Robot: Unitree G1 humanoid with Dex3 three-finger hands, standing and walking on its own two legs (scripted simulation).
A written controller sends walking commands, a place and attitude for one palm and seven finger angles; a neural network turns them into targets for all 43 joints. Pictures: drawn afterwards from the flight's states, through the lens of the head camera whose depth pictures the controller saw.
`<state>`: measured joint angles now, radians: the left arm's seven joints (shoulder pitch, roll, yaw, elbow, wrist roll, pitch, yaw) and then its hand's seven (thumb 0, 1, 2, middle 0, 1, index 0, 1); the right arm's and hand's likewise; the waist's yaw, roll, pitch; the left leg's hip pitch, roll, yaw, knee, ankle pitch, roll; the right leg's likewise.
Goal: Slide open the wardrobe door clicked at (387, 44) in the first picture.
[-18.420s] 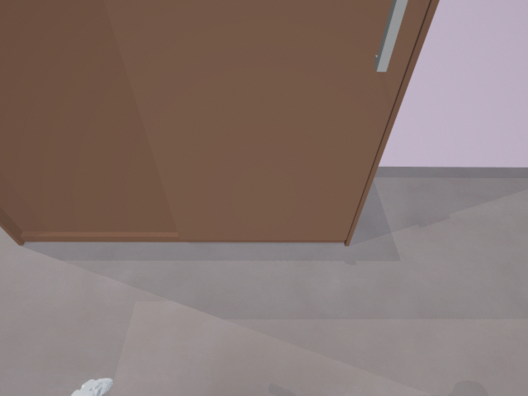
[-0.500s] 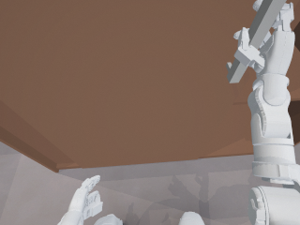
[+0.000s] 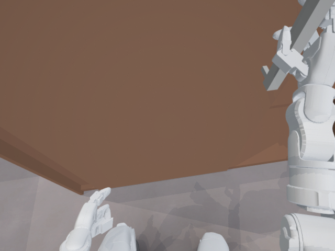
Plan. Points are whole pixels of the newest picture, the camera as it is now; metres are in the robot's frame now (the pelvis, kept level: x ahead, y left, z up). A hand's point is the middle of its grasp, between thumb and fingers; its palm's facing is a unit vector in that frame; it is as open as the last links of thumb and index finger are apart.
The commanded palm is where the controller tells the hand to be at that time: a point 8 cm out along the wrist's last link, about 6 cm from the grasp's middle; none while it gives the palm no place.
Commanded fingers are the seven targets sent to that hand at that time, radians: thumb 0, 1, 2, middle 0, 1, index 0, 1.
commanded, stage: step sideways, sliding the door along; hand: right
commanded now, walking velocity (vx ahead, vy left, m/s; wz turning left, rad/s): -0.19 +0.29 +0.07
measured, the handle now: (296, 23) +0.44 -0.27 +0.23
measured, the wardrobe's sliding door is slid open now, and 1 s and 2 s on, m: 0.62 0.62 0.62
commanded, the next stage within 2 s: stop walking and hold the door there in 0.32 s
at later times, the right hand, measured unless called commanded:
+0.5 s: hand (279, 52) +0.40 -0.24 +0.21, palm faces +0.53 +0.84 -0.11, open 7.7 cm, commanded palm +0.36 -0.26 +0.18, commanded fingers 0.00 -0.90 -0.90 0.45 1.40 0.45 1.40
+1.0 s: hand (281, 50) +0.40 -0.24 +0.21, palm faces +0.63 +0.76 -0.17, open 7.7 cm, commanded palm +0.36 -0.26 +0.18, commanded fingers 0.00 -0.90 -0.90 0.45 1.40 0.45 1.40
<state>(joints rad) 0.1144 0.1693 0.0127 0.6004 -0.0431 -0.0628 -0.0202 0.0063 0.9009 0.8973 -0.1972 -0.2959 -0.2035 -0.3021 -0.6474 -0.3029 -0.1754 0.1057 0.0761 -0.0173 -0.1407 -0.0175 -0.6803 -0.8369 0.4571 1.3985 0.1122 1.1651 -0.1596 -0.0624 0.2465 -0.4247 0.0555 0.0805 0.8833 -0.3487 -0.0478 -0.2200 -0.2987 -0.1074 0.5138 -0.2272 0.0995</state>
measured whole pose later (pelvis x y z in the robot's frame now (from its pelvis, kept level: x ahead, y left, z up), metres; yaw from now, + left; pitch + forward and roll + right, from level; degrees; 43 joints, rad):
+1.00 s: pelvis +0.03 +0.10 -0.02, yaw +7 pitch -3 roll +1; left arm 0.25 0.35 0.03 0.73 -0.04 -0.06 0.09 0.01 0.90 0.90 -0.19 -0.30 -0.20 -0.30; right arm -0.38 -0.61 -0.59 0.47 0.03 -0.11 -0.14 -0.09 -0.60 -0.82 0.45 1.39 0.11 1.16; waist 0.03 -0.01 0.02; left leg -0.40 0.05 0.05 0.60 -0.21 -0.01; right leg -0.28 -0.01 -0.05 0.64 -0.31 -0.01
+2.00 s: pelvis -0.01 +0.07 -0.02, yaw +7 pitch -1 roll +1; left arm 0.31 0.34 0.03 0.76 -0.05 -0.02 0.09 0.01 0.90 0.90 -0.20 -0.30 -0.20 -0.30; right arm -0.55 -0.64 -0.49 0.77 0.01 -0.18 -0.09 -0.14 -0.56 -0.82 0.44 1.37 0.18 1.30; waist 0.01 -0.06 -0.01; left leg -0.25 0.10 0.09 0.57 -0.30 -0.06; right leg -0.36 -0.01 -0.04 0.69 -0.36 0.01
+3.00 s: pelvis -0.04 +0.03 -0.01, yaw +9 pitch +1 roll +1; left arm 0.32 0.30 -0.01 0.73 -0.06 0.00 0.10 0.01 0.90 0.90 -0.20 -0.30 -0.20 -0.30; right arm -0.58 -0.62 -0.39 0.73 0.05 -0.13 -0.11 -0.14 -0.66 -0.78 0.46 1.40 0.13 1.32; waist 0.02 -0.05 -0.04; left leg -0.16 -0.03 0.07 0.48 -0.35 0.02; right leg -0.38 -0.03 -0.11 0.53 -0.18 -0.05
